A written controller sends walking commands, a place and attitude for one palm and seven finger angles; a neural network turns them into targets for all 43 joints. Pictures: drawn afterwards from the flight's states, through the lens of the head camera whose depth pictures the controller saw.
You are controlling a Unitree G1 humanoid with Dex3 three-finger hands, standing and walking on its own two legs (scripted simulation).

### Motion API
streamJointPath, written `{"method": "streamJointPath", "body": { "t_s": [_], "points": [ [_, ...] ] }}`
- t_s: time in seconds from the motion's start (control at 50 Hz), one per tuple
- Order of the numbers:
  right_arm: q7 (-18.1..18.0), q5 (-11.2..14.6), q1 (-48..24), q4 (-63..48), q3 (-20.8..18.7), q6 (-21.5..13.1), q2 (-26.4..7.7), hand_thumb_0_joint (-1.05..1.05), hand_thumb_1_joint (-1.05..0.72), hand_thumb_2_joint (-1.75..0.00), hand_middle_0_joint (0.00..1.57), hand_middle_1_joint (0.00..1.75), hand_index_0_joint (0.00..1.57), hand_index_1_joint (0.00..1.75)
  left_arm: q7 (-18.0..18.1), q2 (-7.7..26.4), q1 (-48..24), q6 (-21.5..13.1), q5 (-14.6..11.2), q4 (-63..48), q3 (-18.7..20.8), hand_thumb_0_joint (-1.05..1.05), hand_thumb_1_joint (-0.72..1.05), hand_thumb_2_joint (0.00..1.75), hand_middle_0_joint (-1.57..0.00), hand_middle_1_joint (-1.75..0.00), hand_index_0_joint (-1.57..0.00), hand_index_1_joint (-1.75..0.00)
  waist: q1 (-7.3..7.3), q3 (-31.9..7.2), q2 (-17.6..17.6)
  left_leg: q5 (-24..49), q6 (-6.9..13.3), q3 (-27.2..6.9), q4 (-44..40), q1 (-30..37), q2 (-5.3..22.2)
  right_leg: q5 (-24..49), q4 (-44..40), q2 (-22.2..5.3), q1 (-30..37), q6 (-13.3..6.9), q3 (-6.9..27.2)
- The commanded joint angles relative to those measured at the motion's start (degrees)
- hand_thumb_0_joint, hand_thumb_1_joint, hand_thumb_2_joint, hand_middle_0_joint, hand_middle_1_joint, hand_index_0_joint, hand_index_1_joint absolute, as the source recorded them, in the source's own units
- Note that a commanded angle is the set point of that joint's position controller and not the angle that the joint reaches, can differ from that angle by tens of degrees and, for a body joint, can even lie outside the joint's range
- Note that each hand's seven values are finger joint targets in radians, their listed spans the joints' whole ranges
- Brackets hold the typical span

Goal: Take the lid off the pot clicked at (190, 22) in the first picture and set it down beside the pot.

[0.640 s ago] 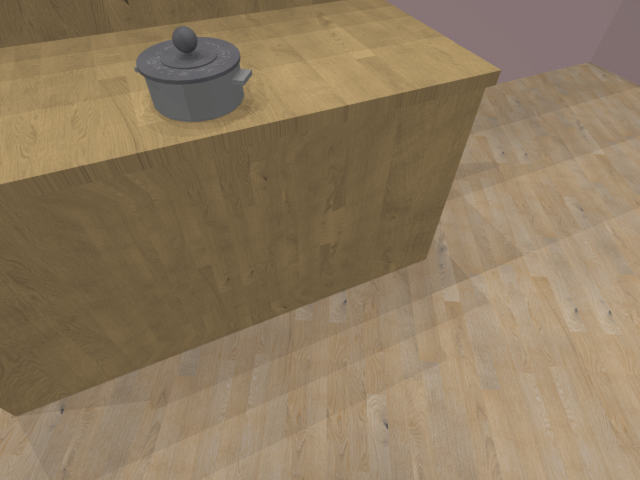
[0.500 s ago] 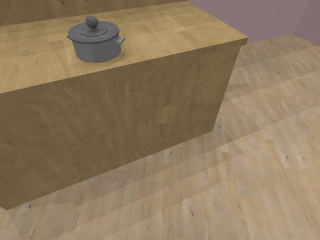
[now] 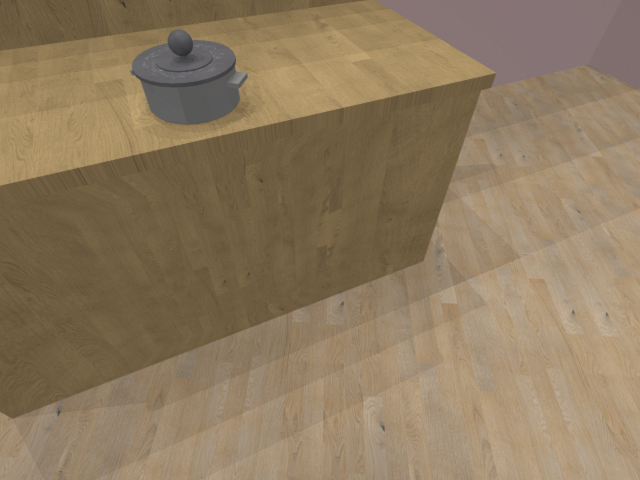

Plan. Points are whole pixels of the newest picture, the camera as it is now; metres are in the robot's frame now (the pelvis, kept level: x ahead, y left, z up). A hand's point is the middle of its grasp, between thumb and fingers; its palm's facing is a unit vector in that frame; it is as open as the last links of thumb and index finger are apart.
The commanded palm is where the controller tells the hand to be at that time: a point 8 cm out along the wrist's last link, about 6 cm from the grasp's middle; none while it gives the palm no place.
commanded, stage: turn to face it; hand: left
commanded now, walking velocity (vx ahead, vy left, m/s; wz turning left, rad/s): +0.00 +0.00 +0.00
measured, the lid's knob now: (180, 42) +0.85 +0.34 +0.16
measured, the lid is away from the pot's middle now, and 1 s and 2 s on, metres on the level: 0.00 0.00 0.00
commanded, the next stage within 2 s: take the last steps up to it in 0.98 s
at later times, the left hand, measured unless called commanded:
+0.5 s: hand out of the picture +0.02 +0.23 -0.19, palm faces +0.17 -0.95 -0.24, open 7.4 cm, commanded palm none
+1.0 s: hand out of the picture +0.00 +0.20 -0.16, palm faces +0.37 -0.88 -0.29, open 7.4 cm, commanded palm none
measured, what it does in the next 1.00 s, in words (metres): steps on the spot, turning left: right foot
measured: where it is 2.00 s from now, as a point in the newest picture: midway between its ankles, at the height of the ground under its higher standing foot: outside the picture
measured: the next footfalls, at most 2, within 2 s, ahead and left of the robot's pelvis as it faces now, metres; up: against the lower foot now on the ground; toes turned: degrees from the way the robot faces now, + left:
right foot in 0.96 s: +0.06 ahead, -0.11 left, +0.00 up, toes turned +19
left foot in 1.38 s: -0.05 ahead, +0.10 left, +0.00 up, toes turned +29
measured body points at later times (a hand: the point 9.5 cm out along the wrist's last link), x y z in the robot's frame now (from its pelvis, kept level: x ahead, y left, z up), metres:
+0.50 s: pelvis -0.01 +0.02 -0.02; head +0.01 +0.04 +0.42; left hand +0.01 +0.28 -0.18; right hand +0.07 -0.23 -0.16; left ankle -0.02 +0.12 -0.75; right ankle +0.00 -0.11 -0.75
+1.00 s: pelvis -0.01 -0.02 -0.01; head +0.01 -0.04 +0.43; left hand -0.02 +0.24 -0.14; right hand +0.12 -0.24 -0.17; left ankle -0.03 +0.11 -0.73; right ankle +0.02 -0.12 -0.75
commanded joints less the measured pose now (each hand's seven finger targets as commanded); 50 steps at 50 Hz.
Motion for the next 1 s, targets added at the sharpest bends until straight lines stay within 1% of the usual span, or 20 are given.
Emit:
{"method": "streamJointPath", "body": {
  "t_s": [0.0, 0.24, 0.32, 0.34, 0.38, 0.44, 0.46, 0.48, 0.5, 0.52, 0.54, 0.6, 0.68, 0.78, 0.88, 0.9, 0.92, 0.94, 0.96, 0.98],
  "points": [
    [-0.8, 0.3, -1.9, -3.2, -1.7, -1.2, -10.3, 0.00, -0.90, -0.90, 0.20, 0.30, 0.20, 0.30, 0.8, 11.0, -1.6, -1.7, -0.2, -3.3, 1.9, 0.00, 0.90, 0.90, -0.20, -0.30, -0.20, -0.30, -0.05, -3.6, 0.0, 9.5, 1.8, -5.0, -3.0, 1.7, 6.2, 9.7, -3.6, -6.5, -0.3, -1.1, 5.6],
    [-0.5, 0.2, 0.6, -5.6, -1.5, 1.5, -6.0, 0.00, -0.90, -0.90, 0.20, 0.30, 0.20, 0.30, 1.6, 7.8, 2.1, 1.0, -0.2, -5.0, 2.6, 0.00, 0.90, 0.90, -0.20, -0.30, -0.20, -0.30, 0.80, -1.1, -0.1, 9.9, 1.9, -6.9, 3.6, -8.1, 5.0, 7.0, 2.7, -8.2, -0.6, 0.1, 1.6],
    [-0.2, 0.1, 1.6, -8.5, -2.8, 2.5, -4.4, 0.00, -0.90, -0.90, 0.20, 0.30, 0.20, 0.30, 1.8, 10.1, 3.4, 1.3, 0.1, -7.8, 4.1, 0.00, 0.90, 0.90, -0.20, -0.30, -0.20, -0.30, 0.83, -2.2, -8.2, 1.6, 0.7, -2.3, 16.5, -11.2, 0.5, 5.3, -0.9, -16.8, -2.1, -5.2, 6.8],
    [-0.2, 0.1, 2.3, -9.2, -3.2, 2.9, -4.0, 0.00, -0.90, -0.90, 0.20, 0.30, 0.20, 0.30, 2.0, 10.4, 3.1, 1.3, 0.2, -8.7, 4.4, 0.00, 0.90, 0.90, -0.20, -0.30, -0.20, -0.30, 0.64, -2.2, -11.4, -7.9, 0.3, -1.0, 21.7, -11.9, -0.3, 6.6, -1.9, -19.5, -2.9, -7.7, 7.8],
    [0.2, 0.1, 2.7, -9.8, -3.7, 2.9, -2.9, 0.00, -0.90, -0.90, 0.20, 0.30, 0.20, 0.30, 2.2, 9.6, 1.6, 0.9, 0.9, -10.1, 4.7, 0.00, 0.90, 0.90, -0.20, -0.30, -0.20, -0.30, 0.10, -1.4, -10.9, -16.6, -0.1, 0.0, 27.1, -12.7, 0.9, 13.0, -1.4, -21.7, -4.1, -10.3, 6.5],
    [0.7, 0.3, 7.4, -9.7, -3.9, 2.4, -1.4, 0.00, -0.90, -0.90, 0.20, 0.30, 0.20, 0.30, 1.9, 8.6, 0.0, 1.0, 0.5, -11.6, 5.0, 0.00, 0.90, 0.90, -0.20, -0.30, -0.20, -0.30, -2.31, -1.6, -7.0, -6.2, -0.1, 1.9, 13.2, -5.4, 1.4, 15.7, 8.1, -18.9, -6.8, -5.7, -1.3],
    [0.7, -0.1, 10.5, -9.4, -4.0, 1.7, -3.0, 0.00, -0.90, -0.90, 0.20, 0.30, 0.20, 0.30, 1.8, 6.7, 0.4, 1.4, 0.1, -12.1, 4.8, 0.00, 0.90, 0.90, -0.20, -0.30, -0.20, -0.30, -3.63, -2.5, 1.1, 3.5, 1.4, -4.2, 4.8, -0.8, 4.2, 8.7, 17.8, -14.4, -11.3, -1.9, -5.4],
    [0.2, -0.6, 12.8, -9.9, -5.3, 1.2, -8.6, 0.00, -0.90, -0.90, 0.20, 0.30, 0.20, 0.30, 1.4, 2.5, 1.0, 1.8, -0.5, -14.0, 4.3, 0.00, 0.90, 0.90, -0.20, -0.30, -0.20, -0.30, -4.00, -1.7, 19.7, 20.5, 8.0, -26.2, -2.8, 1.7, 17.3, -17.6, 31.6, -4.5, -22.7, 3.9, -8.8],
    [-0.4, -0.5, 14.4, -9.2, -5.7, 1.3, -9.8, 0.00, -0.90, -0.90, 0.20, 0.30, 0.20, 0.30, 1.7, 3.0, -1.2, 1.9, 0.0, -14.8, 4.0, 0.00, 0.90, 0.90, -0.20, -0.30, -0.20, -0.30, -4.22, -2.5, 15.5, 26.2, 12.7, -30.0, -3.8, 2.0, 20.8, -25.2, 38.7, -3.4, -24.7, 3.1, -1.7],
    [-0.6, -0.5, 12.6, -9.3, -5.4, 1.5, -8.6, 0.00, -0.90, -0.90, 0.20, 0.30, 0.20, 0.30, 1.7, 3.1, -0.7, 2.3, 0.1, -14.0, 4.4, 0.00, 0.90, 0.90, -0.20, -0.30, -0.20, -0.30, -2.97, -3.2, 10.2, 14.9, 12.6, -25.1, -4.3, 0.3, 18.9, -20.9, 41.2, -4.8, -23.5, 2.2, 0.7],
    [-0.9, -0.4, 10.6, -10.6, -5.3, 1.3, -7.5, 0.00, -0.90, -0.90, 0.20, 0.30, 0.20, 0.30, 1.5, 2.6, -0.9, 2.3, 0.2, -13.5, 4.6, 0.00, 0.90, 0.90, -0.20, -0.30, -0.20, -0.30, -2.30, -2.4, 10.0, 10.7, 11.9, -25.2, -4.7, -1.6, 17.0, -18.2, 42.5, -5.0, -24.6, 2.4, 0.9],
    [-1.3, -0.4, 7.1, -11.7, -4.6, 0.9, -5.0, 0.00, -0.90, -0.90, 0.20, 0.30, 0.20, 0.30, 0.9, 2.0, 1.1, 1.9, 0.1, -11.6, 4.7, 0.00, 0.90, 0.90, -0.20, -0.30, -0.20, -0.30, -0.74, -1.9, 5.7, 11.9, 10.0, -18.9, -4.2, -2.2, 12.6, -10.4, 42.5, -5.1, -23.4, 3.4, 0.9],
    [-1.4, -0.2, 8.2, -11.6, -4.9, 1.1, -4.8, 0.00, -0.90, -0.90, 0.20, 0.30, 0.20, 0.30, 0.8, 0.6, 1.6, 2.1, -0.1, -11.4, 4.4, 0.00, 0.90, 0.90, -0.20, -0.30, -0.20, -0.30, -1.44, -3.3, 6.2, 12.9, 10.4, -16.4, -3.7, 0.1, 10.8, -10.3, 35.9, -4.0, -21.4, 4.2, -0.7],
    [-1.3, -0.6, 9.1, -11.5, -5.3, 1.7, -5.0, 0.00, -0.90, -0.90, 0.20, 0.30, 0.20, 0.30, 1.0, -0.3, 0.1, 2.0, -0.3, -12.6, 4.1, 0.00, 0.90, 0.90, -0.20, -0.30, -0.20, -0.30, -2.60, -2.7, 8.6, 11.7, 11.2, -19.4, -3.2, -0.7, 11.1, -12.8, 26.3, -2.5, -17.9, 3.8, -1.1],
    [-0.9, -0.3, 5.5, -12.6, -5.5, 2.0, -5.0, 0.00, -0.90, -0.90, 0.20, 0.30, 0.20, 0.30, 1.4, -0.3, 6.7, 1.0, -0.6, -11.1, 4.2, 0.00, 0.90, 0.90, -0.20, -0.30, -0.20, -0.30, 0.64, -4.4, 8.1, 12.6, 8.7, -19.0, 2.1, -7.9, 8.8, -4.9, 8.9, -0.6, -3.3, 2.9, -1.8],
    [-0.7, 0.0, 5.1, -12.7, -5.3, 2.0, -4.0, 0.00, -0.90, -0.90, 0.20, 0.30, 0.20, 0.30, 1.6, 0.7, 8.3, 0.5, -0.5, -10.8, 4.3, 0.00, 0.90, 0.90, -0.20, -0.30, -0.20, -0.30, 1.46, -4.8, 4.1, 8.7, 6.3, -17.2, 5.2, -11.0, 6.3, 0.5, 0.7, -1.8, 2.1, 2.9, -1.3],
    [-0.5, 0.6, 5.9, -12.9, -5.0, 2.0, -0.8, 0.00, -0.90, -0.90, 0.20, 0.30, 0.20, 0.30, 2.0, 4.2, 8.9, -0.1, 0.3, -10.9, 4.9, 0.00, 0.90, 0.90, -0.20, -0.30, -0.20, -0.30, 1.44, -5.1, -5.7, -1.1, 2.8, -11.7, 13.3, -18.7, 1.4, 0.3, -5.0, -10.9, 8.3, 0.5, 7.7],
    [-0.4, 0.5, 5.1, -14.7, -4.6, 2.2, 1.8, 0.00, -0.90, -0.90, 0.20, 0.30, 0.20, 0.30, 2.1, 9.5, 9.3, -0.4, 0.8, -11.7, 5.9, 0.00, 0.90, 0.90, -0.20, -0.30, -0.20, -0.30, 1.99, -2.6, -17.6, -17.9, -0.6, -3.6, 25.9, -25.5, -5.3, 6.4, -8.2, -24.2, 5.8, -6.1, 22.4],
    [-0.5, -0.2, 4.0, -14.7, -5.5, 2.6, -0.9, 0.00, -0.90, -0.90, 0.20, 0.30, 0.20, 0.30, 2.0, 9.1, 9.4, -0.2, 0.3, -12.2, 5.6, 0.00, 0.90, 0.90, -0.20, -0.30, -0.20, -0.30, 2.36, -2.0, -10.7, -21.3, -0.1, -5.9, 35.5, -23.5, -3.0, 8.5, -7.3, -26.5, -1.1, -9.9, 20.3],
    [-0.2, -0.5, 4.2, -13.3, -5.7, 3.3, -1.0, 0.00, -0.90, -0.90, 0.20, 0.30, 0.20, 0.30, 2.3, 6.1, 6.6, -0.5, 0.3, -12.7, 5.5, 0.00, 0.90, 0.90, -0.20, -0.30, -0.20, -0.30, 0.80, 0.1, -11.0, -17.5, 0.0, -7.6, 40.7, -23.3, -1.9, 5.5, -8.2, -22.2, -4.7, -9.3, 16.9]
  ]
}}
